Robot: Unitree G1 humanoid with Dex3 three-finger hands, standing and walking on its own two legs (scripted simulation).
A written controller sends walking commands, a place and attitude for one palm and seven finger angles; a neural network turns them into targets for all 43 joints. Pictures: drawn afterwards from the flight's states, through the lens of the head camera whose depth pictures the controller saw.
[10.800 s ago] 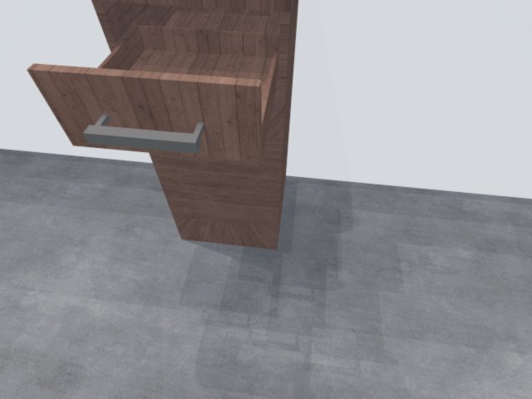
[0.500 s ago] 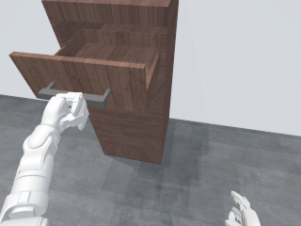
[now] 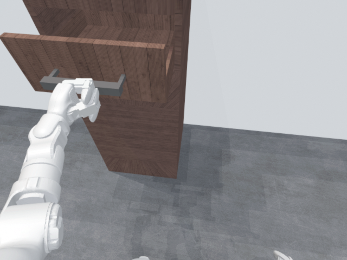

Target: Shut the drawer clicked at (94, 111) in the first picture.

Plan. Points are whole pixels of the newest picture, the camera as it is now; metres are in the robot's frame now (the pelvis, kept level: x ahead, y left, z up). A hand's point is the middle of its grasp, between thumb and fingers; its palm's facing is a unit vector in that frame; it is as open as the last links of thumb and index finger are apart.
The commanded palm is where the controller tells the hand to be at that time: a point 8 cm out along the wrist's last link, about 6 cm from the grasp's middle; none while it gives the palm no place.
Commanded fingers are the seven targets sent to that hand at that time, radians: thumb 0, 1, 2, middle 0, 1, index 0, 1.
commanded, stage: push the drawer shut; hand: left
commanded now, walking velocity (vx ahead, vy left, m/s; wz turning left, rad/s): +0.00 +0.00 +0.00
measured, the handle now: (85, 80) +0.50 +0.24 +0.14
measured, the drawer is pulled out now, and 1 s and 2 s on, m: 0.16 0.06 0.00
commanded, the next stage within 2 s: pull the fist back off the drawer in 1.82 s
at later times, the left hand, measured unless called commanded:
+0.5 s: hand (105, 87) +0.48 +0.18 +0.14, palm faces -0.09 -1.00 -0.03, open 2.9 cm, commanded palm +0.48 +0.22 +0.14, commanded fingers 0.00 0.90 0.90 -1.40 -1.60 -1.40 -1.60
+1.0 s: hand (110, 75) +0.52 +0.18 +0.14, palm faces -0.10 -1.00 -0.02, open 3.1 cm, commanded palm +0.54 +0.22 +0.14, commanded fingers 0.00 0.90 0.90 -1.40 -1.60 -1.40 -1.60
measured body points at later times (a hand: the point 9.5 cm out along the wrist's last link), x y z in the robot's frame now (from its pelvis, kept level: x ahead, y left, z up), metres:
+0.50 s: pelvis +0.02 +0.00 +0.00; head +0.07 +0.00 +0.44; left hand +0.47 +0.24 +0.14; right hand +0.08 -0.27 -0.12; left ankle +0.05 +0.12 -0.72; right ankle +0.01 -0.12 -0.72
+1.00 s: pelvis +0.02 +0.00 -0.01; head +0.10 +0.00 +0.44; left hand +0.52 +0.23 +0.15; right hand +0.02 -0.28 -0.12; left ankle +0.05 +0.12 -0.72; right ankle +0.01 -0.12 -0.72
